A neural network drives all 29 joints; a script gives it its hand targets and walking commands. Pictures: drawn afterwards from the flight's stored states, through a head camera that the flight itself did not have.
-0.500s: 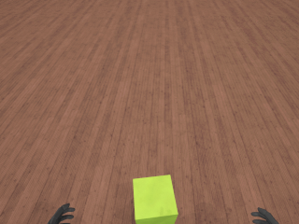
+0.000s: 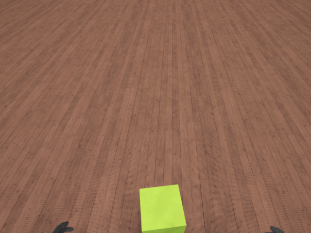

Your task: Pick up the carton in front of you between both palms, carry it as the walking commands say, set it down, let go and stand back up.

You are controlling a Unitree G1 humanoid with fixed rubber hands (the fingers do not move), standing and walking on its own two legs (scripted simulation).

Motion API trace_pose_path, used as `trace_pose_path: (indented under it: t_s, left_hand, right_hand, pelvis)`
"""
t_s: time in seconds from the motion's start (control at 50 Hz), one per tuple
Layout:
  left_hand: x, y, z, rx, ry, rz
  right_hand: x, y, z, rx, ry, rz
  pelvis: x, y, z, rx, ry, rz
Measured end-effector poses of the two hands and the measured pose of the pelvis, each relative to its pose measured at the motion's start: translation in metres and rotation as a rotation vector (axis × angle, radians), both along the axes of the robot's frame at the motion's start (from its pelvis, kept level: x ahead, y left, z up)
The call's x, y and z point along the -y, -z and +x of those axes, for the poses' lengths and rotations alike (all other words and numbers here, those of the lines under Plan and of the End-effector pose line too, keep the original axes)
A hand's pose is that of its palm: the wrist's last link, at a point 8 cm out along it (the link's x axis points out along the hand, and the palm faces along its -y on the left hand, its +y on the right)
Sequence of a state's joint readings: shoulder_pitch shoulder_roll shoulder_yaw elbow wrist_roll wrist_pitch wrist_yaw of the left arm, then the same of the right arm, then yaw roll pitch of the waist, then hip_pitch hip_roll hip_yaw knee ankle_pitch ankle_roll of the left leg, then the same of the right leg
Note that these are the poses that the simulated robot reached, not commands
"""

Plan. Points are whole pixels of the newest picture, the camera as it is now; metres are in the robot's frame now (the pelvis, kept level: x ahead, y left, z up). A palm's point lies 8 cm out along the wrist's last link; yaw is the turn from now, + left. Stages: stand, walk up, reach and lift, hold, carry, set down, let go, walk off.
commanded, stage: stand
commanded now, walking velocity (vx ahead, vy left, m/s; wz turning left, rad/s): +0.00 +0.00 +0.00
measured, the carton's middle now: (161, 214) +0.38 +0.01 -0.65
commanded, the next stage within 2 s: none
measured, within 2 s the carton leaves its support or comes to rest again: neither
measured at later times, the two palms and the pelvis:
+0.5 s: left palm out of the picture +0.08 +0.30 -0.10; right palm out of the picture +0.08 -0.31 -0.10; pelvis -0.02 +0.00 +0.00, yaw +0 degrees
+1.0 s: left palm out of the picture +0.07 +0.31 -0.10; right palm out of the picture +0.07 -0.31 -0.10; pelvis -0.02 +0.00 +0.01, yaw +0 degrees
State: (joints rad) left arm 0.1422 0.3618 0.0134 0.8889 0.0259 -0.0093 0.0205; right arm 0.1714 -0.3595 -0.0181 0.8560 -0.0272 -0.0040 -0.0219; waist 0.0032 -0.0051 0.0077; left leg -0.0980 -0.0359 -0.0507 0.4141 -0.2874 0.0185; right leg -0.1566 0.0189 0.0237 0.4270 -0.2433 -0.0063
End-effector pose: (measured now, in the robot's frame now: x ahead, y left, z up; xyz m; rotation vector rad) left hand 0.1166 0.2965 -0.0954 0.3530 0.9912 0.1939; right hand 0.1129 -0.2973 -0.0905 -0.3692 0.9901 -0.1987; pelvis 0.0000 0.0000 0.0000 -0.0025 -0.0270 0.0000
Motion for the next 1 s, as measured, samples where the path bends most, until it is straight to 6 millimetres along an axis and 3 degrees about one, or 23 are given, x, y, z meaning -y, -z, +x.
trace_pose_path:
  t_s: [0.48, 1.0]
  left_hand:
    - [-0.006, 0.004, -0.037, -0.089, -0.026, 0.009]
    - [-0.010, 0.003, -0.043, -0.118, -0.038, 0.018]
  right_hand:
    - [0.012, 0.006, -0.036, -0.087, 0.024, -0.005]
    - [0.017, 0.007, -0.041, -0.115, 0.031, -0.007]
  pelvis:
    - [0.003, -0.004, -0.017, 0.014, 0.004, 0.001]
    - [0.004, -0.005, -0.019, 0.014, 0.004, 0.002]
